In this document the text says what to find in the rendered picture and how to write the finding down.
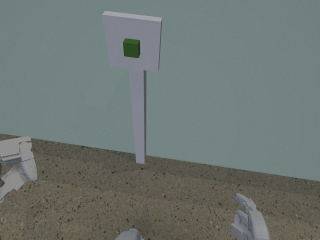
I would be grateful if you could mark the robot right hand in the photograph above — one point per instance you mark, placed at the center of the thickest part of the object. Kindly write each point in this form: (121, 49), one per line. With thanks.
(254, 222)

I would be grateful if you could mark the panel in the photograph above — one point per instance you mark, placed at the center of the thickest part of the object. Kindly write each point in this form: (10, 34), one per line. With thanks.
(148, 29)

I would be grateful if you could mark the button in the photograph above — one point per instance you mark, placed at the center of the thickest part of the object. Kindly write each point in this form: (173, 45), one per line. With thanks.
(131, 48)

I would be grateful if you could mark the robot left hand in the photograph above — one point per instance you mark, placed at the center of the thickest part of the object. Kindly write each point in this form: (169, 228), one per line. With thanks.
(12, 151)

